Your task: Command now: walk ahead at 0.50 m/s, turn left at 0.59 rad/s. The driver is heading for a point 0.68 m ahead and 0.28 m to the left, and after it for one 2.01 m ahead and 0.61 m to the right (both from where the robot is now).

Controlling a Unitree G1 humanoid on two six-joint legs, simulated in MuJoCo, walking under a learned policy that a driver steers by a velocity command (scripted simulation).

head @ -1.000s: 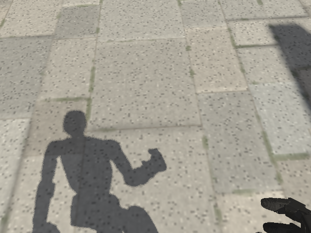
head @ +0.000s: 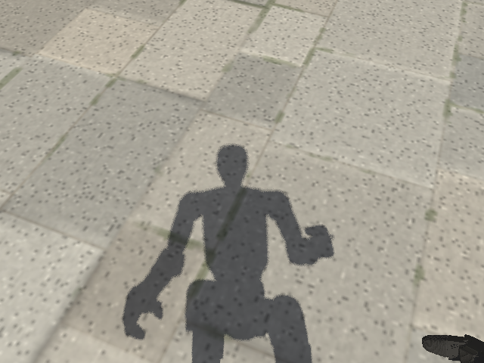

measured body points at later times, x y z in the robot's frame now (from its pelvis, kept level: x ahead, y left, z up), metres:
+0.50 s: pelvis +0.29 +0.03 +0.00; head +0.31 +0.05 +0.45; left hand +0.46 +0.32 -0.06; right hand +0.40 -0.25 -0.10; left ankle +0.15 +0.10 -0.73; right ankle +0.47 -0.06 -0.72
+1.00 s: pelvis +0.52 +0.13 +0.00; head +0.55 +0.16 +0.45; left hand +0.37 +0.38 -0.13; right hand +0.85 +0.07 -0.07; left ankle +0.59 +0.31 -0.71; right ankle +0.47 -0.06 -0.73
